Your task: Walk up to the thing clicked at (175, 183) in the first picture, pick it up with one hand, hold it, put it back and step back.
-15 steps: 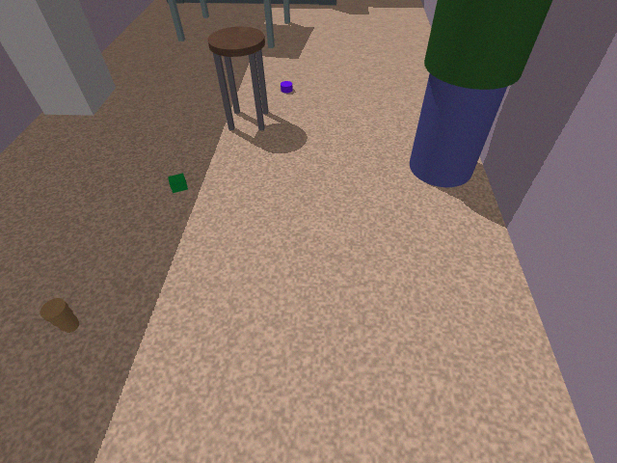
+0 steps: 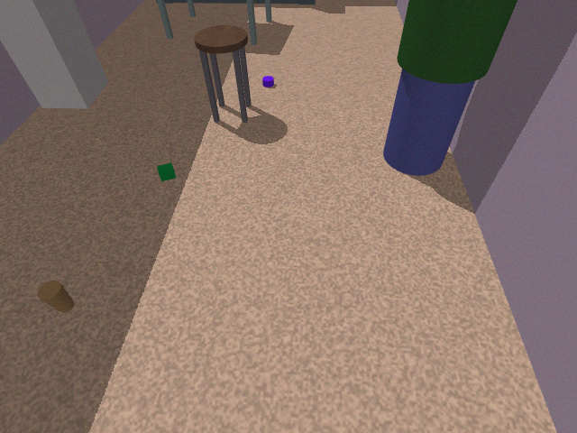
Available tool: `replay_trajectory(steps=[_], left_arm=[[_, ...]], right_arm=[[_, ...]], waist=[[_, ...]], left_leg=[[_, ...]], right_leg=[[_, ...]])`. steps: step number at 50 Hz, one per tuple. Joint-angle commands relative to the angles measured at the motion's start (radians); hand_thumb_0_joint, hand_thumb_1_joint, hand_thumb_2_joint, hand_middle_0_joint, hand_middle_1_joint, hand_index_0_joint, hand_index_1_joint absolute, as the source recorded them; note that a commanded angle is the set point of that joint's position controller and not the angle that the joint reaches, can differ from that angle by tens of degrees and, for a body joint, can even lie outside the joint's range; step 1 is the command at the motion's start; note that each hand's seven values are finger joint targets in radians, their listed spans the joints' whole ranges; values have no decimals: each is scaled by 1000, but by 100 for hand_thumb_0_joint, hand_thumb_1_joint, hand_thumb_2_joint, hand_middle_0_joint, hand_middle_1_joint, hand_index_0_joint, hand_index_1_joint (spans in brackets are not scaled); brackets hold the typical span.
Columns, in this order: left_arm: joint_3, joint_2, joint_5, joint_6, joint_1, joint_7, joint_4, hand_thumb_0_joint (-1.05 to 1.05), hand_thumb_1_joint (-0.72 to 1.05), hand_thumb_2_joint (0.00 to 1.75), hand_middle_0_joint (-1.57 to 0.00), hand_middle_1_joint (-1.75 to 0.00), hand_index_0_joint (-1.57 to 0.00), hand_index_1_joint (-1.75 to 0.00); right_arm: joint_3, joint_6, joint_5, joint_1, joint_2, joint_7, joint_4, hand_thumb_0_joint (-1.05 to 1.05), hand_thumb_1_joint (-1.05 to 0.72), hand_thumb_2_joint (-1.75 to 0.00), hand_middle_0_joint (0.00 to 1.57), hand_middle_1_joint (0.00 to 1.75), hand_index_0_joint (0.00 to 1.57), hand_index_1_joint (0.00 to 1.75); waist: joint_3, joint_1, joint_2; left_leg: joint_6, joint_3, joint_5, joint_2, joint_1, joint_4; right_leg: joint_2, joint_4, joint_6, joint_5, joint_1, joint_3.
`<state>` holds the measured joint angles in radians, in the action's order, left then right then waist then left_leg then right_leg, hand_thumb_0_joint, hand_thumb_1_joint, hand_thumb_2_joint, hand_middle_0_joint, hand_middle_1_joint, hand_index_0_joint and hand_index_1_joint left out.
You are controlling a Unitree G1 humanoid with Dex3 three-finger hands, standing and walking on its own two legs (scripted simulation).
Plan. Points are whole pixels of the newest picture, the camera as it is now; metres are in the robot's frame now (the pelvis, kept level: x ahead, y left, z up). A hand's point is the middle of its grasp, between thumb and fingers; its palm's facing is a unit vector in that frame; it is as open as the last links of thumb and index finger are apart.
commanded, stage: stand
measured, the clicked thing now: (166, 172) +1.47 +0.67 -0.75
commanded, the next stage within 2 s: walk up in 0.82 s
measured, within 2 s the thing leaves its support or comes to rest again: neither
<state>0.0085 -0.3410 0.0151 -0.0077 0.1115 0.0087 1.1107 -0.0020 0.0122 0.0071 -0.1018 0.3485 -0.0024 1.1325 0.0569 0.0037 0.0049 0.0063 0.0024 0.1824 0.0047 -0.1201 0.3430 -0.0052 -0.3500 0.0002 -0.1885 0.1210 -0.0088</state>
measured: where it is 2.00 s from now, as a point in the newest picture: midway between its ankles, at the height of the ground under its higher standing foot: outside the picture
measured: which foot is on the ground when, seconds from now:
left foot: down 0.00-0.98, up 1.00-1.00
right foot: down 0.00-1.00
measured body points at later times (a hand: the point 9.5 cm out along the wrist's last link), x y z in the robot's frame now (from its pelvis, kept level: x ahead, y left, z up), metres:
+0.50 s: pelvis +0.00 +0.00 +0.00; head +0.01 +0.00 +0.45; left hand +0.08 +0.29 -0.13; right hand +0.08 -0.30 -0.13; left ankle +0.00 +0.12 -0.75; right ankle +0.00 -0.12 -0.75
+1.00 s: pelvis -0.01 -0.01 -0.01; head +0.03 -0.01 +0.44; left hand +0.07 +0.31 -0.13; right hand +0.09 -0.32 -0.13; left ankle +0.00 +0.12 -0.74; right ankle +0.00 -0.12 -0.75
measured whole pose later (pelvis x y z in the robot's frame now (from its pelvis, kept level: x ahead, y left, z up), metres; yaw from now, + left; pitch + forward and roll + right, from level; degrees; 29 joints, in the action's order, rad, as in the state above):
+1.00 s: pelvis -0.01 -0.01 -0.01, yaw +6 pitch -1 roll -1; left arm -0.07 -0.38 0.02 0.02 0.08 0.02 0.99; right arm -0.06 -0.02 0.01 -0.17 0.38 0.00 1.01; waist 0.09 0.01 0.01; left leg 0.00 0.08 0.29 -0.01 -0.29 0.59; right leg -0.02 -0.49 -0.03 -0.27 0.20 -0.12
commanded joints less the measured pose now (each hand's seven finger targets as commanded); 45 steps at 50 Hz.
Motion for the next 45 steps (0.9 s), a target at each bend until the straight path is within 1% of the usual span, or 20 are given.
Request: replay_trajectory(steps=[1, 5, 8, 10, 13, 21, 24, 25, 27, 32, 34, 37, 38, 39, 40, 41, 42, 43, 44, 45], left_arm=[[-41, -210, -5, -24, -39, -18, -60, 0, 90, 90, -20, -30, -20, -30], [-44, -218, -4, -24, -43, -20, -61, 0, 90, 90, -20, -30, -20, -30], [-42, -211, -7, -23, -37, -18, -55, 0, 90, 90, -20, -30, -20, -30], [-43, -220, -6, -25, -36, -18, -59, 0, 90, 90, -20, -30, -20, -30], [-44, -220, -5, -25, -45, -20, -57, 0, 90, 90, -20, -30, -20, -30], [-45, -219, -5, -27, -44, -21, -58, 0, 90, 90, -20, -30, -20, -30], [-44, -215, -7, -26, -34, -19, -56, 0, 90, 90, -20, -30, -20, -30], [-46, -221, -5, -26, -34, -18, -58, 0, 90, 90, -20, -30, -20, -30], [-47, -220, -5, -25, -35, -18, -55, 0, 90, 90, -20, -30, -20, -30], [-45, -216, -4, -26, -30, -19, -56, 0, 90, 90, -20, -30, -20, -30], [-46, -220, -7, -27, -37, -20, -57, 0, 90, 90, -20, -30, -20, -30], [-47, -221, -5, -28, -33, -21, -60, 0, 90, 90, -20, -30, -20, -30], [-46, -222, -6, -26, -35, -20, -56, 0, 90, 90, -20, -30, -20, -30], [-48, -221, -4, -26, -33, -20, -59, 0, 90, 90, -20, -30, -20, -30], [-47, -220, -6, -25, -36, -19, -58, 0, 90, 90, -20, -30, -20, -30], [-102, -287, -10, -7, -72, -13, -94, 0, 90, 90, -20, -30, -20, -30], [-105, -276, -6, 1, -57, -16, -108, 0, 90, 90, -20, -30, -20, -30], [-104, -259, -6, 5, -25, -15, -123, 0, 90, 90, -20, -30, -20, -30], [-107, -245, -7, 10, -12, -14, -128, 0, 90, 90, -20, -30, -20, -30], [-112, -238, -4, 13, 2, -13, -141, 0, 90, 90, -20, -30, -20, -30]], right_arm=[[-37, 21, 2, 37, 209, 12, -63, 0, -90, -90, 20, 30, 20, 30], [-36, 20, 2, 35, 206, 13, -66, 0, -90, -90, 20, 30, 20, 30], [-34, 20, 1, 34, 206, 13, -62, 0, -90, -90, 20, 30, 20, 30], [-37, 20, 1, 38, 207, 11, -66, 0, -90, -90, 20, 30, 20, 30], [-34, 18, -1, 33, 201, 11, -67, 0, -90, -90, 20, 30, 20, 30], [-38, 17, 1, 30, 204, 11, -69, 0, -90, -90, 20, 30, 20, 30], [-37, 18, 1, 33, 208, 12, -68, 0, -90, -90, 20, 30, 20, 30], [-37, 19, 2, 27, 204, 11, -70, 0, -90, -90, 20, 30, 20, 30], [-34, 18, 2, 23, 200, 12, -68, 0, -90, -90, 20, 30, 20, 30], [-37, 19, 0, 29, 209, 11, -71, 0, -90, -90, 20, 30, 20, 30], [-35, 17, 1, 23, 204, 12, -68, 0, -90, -90, 20, 30, 20, 30], [-36, 17, 2, 26, 207, 13, -73, 0, -90, -90, 20, 30, 20, 30], [-33, 17, 1, 23, 204, 13, -69, 0, -90, -90, 20, 30, 20, 30], [-36, 17, 2, 23, 210, 14, -73, 0, -90, -90, 20, 30, 20, 30], [-33, 17, 2, 20, 205, 14, -70, 0, -90, -90, 20, 30, 20, 30], [-74, 9, -2, -21, 281, 9, -120, 0, -90, -90, 20, 30, 20, 30], [-82, 5, -2, -35, 284, 11, -133, 0, -90, -90, 20, 30, 20, 30], [-90, 5, -3, -23, 294, 12, -154, 0, -90, -90, 20, 30, 20, 30], [-102, 3, 3, -19, 299, 12, -172, 0, -90, -90, 20, 30, 20, 30], [-109, 2, 7, -25, 299, 14, -187, 0, -90, -90, 20, 30, 20, 30]], waist=[[-81, -5, -4], [-92, -2, -8], [-69, -7, -9], [-91, -6, -5], [-76, -1, -17], [-80, 1, -13], [-79, -8, 2], [-87, -3, -1], [-72, -4, -10], [-89, -4, -13], [-69, -3, -16], [-101, -2, -7], [-76, -1, -12], [-93, -2, 0], [-80, -2, -2], [-11, -14, -8], [-19, -9, 12], [-46, -21, 55], [-63, -21, 82], [-92, -27, 81]], left_leg=[[-28, 92, -136, 119, 23, -51], [-26, 89, -143, 117, 27, -53], [-27, 91, -115, 117, 18, -63], [-26, 90, -153, 119, 39, -56], [-26, 92, -124, 118, 27, -59], [-26, 91, -133, 117, 26, -58], [-27, 92, -134, 119, 27, -57], [-26, 89, -140, 119, 27, -58], [-24, 92, -121, 117, 18, -64], [-28, 92, -155, 122, 43, -56], [-25, 95, -147, 120, 29, -63], [-28, 88, -169, 123, 44, -48], [-26, 92, -148, 120, 30, -59], [-30, 87, -152, 122, 37, -51], [-28, 89, -148, 120, 25, -61], [-49, 151, -302, 101, -143, 1], [-64, 181, -312, 121, -169, -2], [-89, 208, -319, 138, -136, 7], [-110, 262, -306, 157, -139, 11], [-120, 292, -284, 165, -150, 32]], right_leg=[[-121, 65, -24, 123, 1, 97], [-125, 62, -26, 142, -12, 99], [-121, 70, -25, 107, 1, 97], [-123, 64, -26, 139, -6, 94], [-124, 72, -25, 115, -3, 97], [-124, 76, -26, 132, -14, 95], [-125, 77, -27, 132, -22, 97], [-125, 73, -28, 140, -22, 96], [-122, 75, -27, 118, -19, 95], [-123, 77, -25, 150, -22, 94], [-122, 81, -25, 136, -15, 95], [-129, 74, -26, 180, -37, 95], [-124, 79, -25, 152, -21, 95], [-129, 76, -27, 167, -39, 98], [-127, 78, -27, 159, -30, 98], [-65, -51, -23, 64, -66, -10], [-51, -74, -31, 9, -68, -6], [-48, -104, -33, -22, -30, -9], [-41, -137, -37, -55, -14, -11], [-43, -147, -47, -73, -27, 2]])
